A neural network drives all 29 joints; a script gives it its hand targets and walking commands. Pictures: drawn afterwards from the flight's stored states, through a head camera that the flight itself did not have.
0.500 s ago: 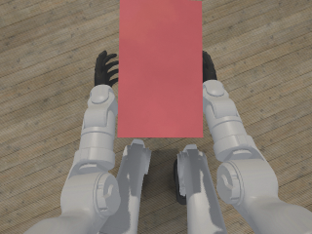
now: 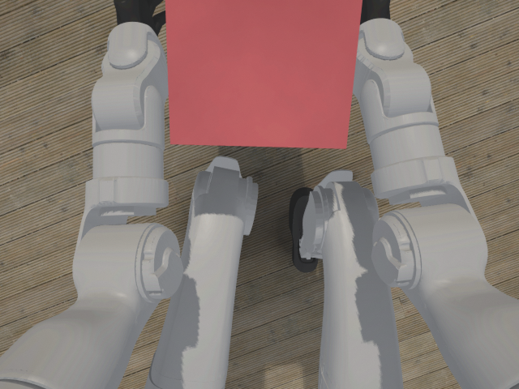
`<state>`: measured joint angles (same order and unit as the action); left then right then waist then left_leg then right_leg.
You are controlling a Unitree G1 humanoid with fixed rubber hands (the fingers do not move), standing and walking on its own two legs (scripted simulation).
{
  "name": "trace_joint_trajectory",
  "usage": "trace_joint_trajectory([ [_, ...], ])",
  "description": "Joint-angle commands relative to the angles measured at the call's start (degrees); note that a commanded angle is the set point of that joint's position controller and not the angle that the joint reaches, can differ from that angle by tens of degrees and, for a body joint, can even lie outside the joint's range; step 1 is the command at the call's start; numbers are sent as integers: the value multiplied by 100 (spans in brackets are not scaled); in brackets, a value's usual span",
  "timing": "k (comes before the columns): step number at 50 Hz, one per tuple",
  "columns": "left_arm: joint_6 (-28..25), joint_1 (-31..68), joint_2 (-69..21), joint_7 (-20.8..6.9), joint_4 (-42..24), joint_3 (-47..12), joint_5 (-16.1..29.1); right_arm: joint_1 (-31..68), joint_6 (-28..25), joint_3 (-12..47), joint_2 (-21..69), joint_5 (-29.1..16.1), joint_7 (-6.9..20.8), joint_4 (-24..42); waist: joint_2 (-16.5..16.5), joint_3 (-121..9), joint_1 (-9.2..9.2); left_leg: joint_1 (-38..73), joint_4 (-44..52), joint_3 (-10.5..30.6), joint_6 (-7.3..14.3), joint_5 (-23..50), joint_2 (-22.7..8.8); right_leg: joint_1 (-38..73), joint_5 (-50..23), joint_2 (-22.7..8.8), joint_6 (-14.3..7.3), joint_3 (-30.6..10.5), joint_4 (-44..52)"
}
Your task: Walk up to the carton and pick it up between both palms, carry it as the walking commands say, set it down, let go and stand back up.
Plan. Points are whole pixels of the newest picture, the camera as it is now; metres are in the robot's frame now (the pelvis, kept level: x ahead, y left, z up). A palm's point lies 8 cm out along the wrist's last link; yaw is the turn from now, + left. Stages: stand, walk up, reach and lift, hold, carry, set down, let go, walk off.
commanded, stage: set down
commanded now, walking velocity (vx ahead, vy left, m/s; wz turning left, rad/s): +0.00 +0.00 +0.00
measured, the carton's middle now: (252, 24) +0.53 +0.07 -0.18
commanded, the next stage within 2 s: none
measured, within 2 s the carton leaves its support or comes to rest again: rests again in 1.82 s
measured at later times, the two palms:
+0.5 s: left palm (157, 15) +0.52 +0.20 -0.19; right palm (350, 13) +0.56 -0.06 -0.20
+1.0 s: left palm (163, 12) +0.54 +0.20 -0.23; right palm (340, 14) +0.58 -0.06 -0.25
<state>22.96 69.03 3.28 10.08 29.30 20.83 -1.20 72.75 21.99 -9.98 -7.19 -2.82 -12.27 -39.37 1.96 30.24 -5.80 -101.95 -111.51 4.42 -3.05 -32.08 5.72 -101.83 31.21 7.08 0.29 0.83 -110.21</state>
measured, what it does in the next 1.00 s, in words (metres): lowers itself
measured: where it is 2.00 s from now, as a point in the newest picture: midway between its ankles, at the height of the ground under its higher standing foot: (258, 240)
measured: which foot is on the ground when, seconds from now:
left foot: down 0.00-1.00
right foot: down 0.00-1.00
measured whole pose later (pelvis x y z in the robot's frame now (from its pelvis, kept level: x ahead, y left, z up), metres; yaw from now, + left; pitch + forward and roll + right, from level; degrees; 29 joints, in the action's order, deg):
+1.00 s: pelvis +0.02 +0.01 -0.08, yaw +0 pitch +30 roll -1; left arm 16.3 80.4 7.4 11.1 42.5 19.7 0.6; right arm 84.5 16.3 -6.2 -13.2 -4.3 -11.2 -52.6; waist 1.5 30.1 -5.5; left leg -119.5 -125.0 1.2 -1.7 -35.1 6.3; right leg -119.3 34.9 7.3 2.1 -0.6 -124.5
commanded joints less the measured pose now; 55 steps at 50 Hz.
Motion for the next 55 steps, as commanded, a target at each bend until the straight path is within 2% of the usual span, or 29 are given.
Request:
trace_joint_trajectory([
  [1, -318, 4535, -5018, -1044, -521, -3148, 596, 5209, -501, 2522, 5291, -428, 1024, 1287, -160, -12733, -209, 4288, 1369, -705, 84, 2368, 331, 3954, -1623, 422, -69, -32, 1164],
  [4, -391, 4637, -5237, -1176, 336, -2642, 244, 5408, -611, 1929, 5196, -115, 1206, 470, -166, -11631, -145, 3621, 1380, -714, 109, 1644, 326, 3159, -973, 390, -129, 6, 1145],
  [8, -513, 5067, -5246, -1372, 666, -2203, -6, 5436, -627, 1535, 5383, 190, 1466, -301, 55, -11152, -119, 3155, 1242, -766, 171, 1295, 309, 2738, -620, 417, -124, 115, 992],
  [9, -495, 5037, -5295, -1419, 742, -2201, -16, 5534, -658, 1514, 5349, 156, 1516, -251, -13, -11227, -136, 3229, 1211, -767, 171, 1324, 317, 2685, -614, 411, -111, 167, 920],
  [10, -480, 5151, -5370, -1455, 822, -2189, -18, 5581, -661, 1414, 5345, 248, 1548, -354, 9, -11268, -32, 3255, 1152, -728, 168, 1284, 319, 2665, -601, 402, -140, 173, 886],
  [11, -458, 5081, -5306, -1490, 961, -2178, -23, 5547, -632, 1387, 5321, 276, 1581, -386, 138, -11328, -15, 3330, 1137, -687, 171, 1286, 319, 2690, -637, 385, -115, 241, 831],
  [13, -434, 5086, -5319, -1553, 913, -2103, -163, 5594, -623, 1345, 5386, 234, 1678, -444, -44, -11241, -150, 3289, 1031, -711, 184, 1349, 301, 2442, -625, 401, -126, 211, 728],
  [16, -434, 5381, -5432, -1565, 484, -2449, 80, 5775, -617, 1592, 5469, 20, 1742, -191, -169, -11857, -119, 3757, 917, -663, 146, 1774, 293, 2461, -958, 395, -143, 320, 536],
  [17, -427, 5418, -5469, -1587, 512, -2474, 169, 5654, -615, 1567, 5444, 54, 1752, -266, -72, -11760, -5, 3653, 843, -669, 136, 1841, 293, 2352, -1027, 415, -141, 341, 501],
  [18, -437, 5454, -5418, -1562, 338, -2633, 204, 5715, -631, 1708, 5552, -106, 1752, -101, -162, -11998, -122, 3826, 770, -692, 140, 2013, 284, 2402, -1128, 396, -139, 306, 458],
  [20, -441, 5672, -5546, -1516, 111, -2868, 430, 6002, -656, 1951, 5496, -270, 1708, 207, -130, -12406, -55, 4015, 657, -653, 111, 2390, 260, 2601, -1439, 398, -142, 330, 309],
  [21, -476, 5671, -5331, -1494, 42, -2917, 463, 6049, -683, 2111, 5508, -404, 1691, 300, -209, -12486, -208, 4033, 562, -726, 108, 2506, 254, 2648, -1522, 370, -121, 278, 271],
  [23, -507, 5606, -5321, -1472, -246, -3122, 652, 5935, -698, 2312, 5549, -559, 1649, 535, -123, -12608, -197, 4035, 490, -742, 119, 2875, 267, 2738, -1855, 404, -101, 287, 151],
  [24, -497, 5546, -5364, -1458, -78, -3088, 678, 6076, -741, 2327, 5455, -554, 1612, 622, -67, -12596, -137, 3946, 453, -682, 105, 2953, 254, 2762, -1959, 380, -96, 285, 112],
  [26, -551, 5357, -5206, -1427, 68, -3083, 657, 5984, -816, 2357, 5427, -645, 1591, 618, -124, -12250, -278, 3886, 397, -677, 127, 2947, 238, 2477, -1841, 378, -77, 281, -37],
  [28, -616, 5481, -5152, -1399, -59, -3081, 691, 5912, -841, 2336, 5329, -642, 1552, 460, -223, -12058, -213, 3711, 277, -713, 105, 3044, 248, 2502, -1982, 360, -96, 232, -97],
  [32, -708, 5245, -5042, -1444, 126, -3078, 774, 5866, -934, 2477, 5329, -662, 1474, 615, 63, -11992, -198, 3266, 106, -740, 123, 3208, 240, 2875, -2383, 341, -57, 194, -294],
  [36, -749, 5107, -5090, -1439, 112, -3138, 882, 5853, -993, 2596, 5260, -784, 1448, 749, 7, -12065, -240, 3426, -25, -759, 114, 3580, 253, 2830, -2559, 361, -29, 218, -446],
  [38, -783, 5073, -4887, -1439, 149, -3128, 863, 5771, -993, 2653, 5173, -746, 1430, 703, 106, -12086, -290, 3309, -68, -760, 93, 3545, 239, 2869, -2569, 338, -41, 221, -516],
  [39, -811, 5105, -4876, -1419, 54, -3205, 934, 5671, -989, 2694, 5267, -781, 1427, 707, 145, -12100, -214, 3343, -117, -749, 112, 3610, 241, 2854, -2614, 352, -33, 218, -527],
  [41, -822, 5103, -4874, -1419, 22, -3170, 926, 5632, -991, 2651, 5275, -794, 1429, 576, 23, -11903, -298, 3235, -110, -744, 122, 3570, 243, 2718, -2513, 356, -32, 207, -573],
  [42, -828, 5143, -4901, -1429, 129, -3248, 993, 5540, -988, 2625, 5301, -756, 1415, 487, 156, -11870, -165, 3132, -112, -742, 117, 3481, 230, 2796, -2534, 340, -28, 215, -550],
  [44, -825, 5190, -4938, -1430, 107, -3177, 978, 5706, -1012, 2647, 5279, -786, 1413, 584, 73, -11893, -228, 3191, -153, -749, 108, 3484, 236, 2722, -2497, 347, -52, 185, -583],
  [46, -850, 5315, -4911, -1427, 113, -3218, 979, 5617, -1042, 2505, 5220, -728, 1425, 501, 54, -11697, -127, 3118, -123, -717, 92, 3492, 229, 2571, -2480, 369, -60, 232, -617],
  [49, -839, 5167, -4944, -1434, 336, -3086, 940, 5875, -1094, 2556, 5059, -773, 1440, 573, -2, -11408, -246, 3078, -176, -743, 120, 3391, 245, 2346, -2319, 333, -43, 238, -665],
  [51, -879, 5257, -4754, -1445, 473, -2886, 829, 5832, -1087, 2403, 5057, -748, 1447, 234, 4, -11125, -333, 2775, -235, -815, 117, 3068, 221, 2227, -2094, 325, -57, 167, -650],
  [53, -895, 5495, -4705, -1453, 335, -2938, 924, 5993, -1074, 2432, 5074, -768, 1470, 305, 71, -11319, -291, 2867, -245, -795, 123, 3063, 210, 2407, -2142, 311, -59, 177, -675],
  [54, -867, 5475, -4857, -1467, 479, -2936, 967, 6121, -1091, 2394, 4868, -742, 1473, 321, 85, -11265, -184, 2883, -216, -784, 126, 2964, 231, 2268, -1984, 303, -61, 247, -684],
  [55, -871, 5473, -4838, -1475, 415, -2880, 885, 6037, -1089, 2410, 5077, -806, 1488, 292, 57, -11270, -328, 2827, -266, -809, 141, 3066, 205, 2225, -2098, 320, -74, 196, -707],
])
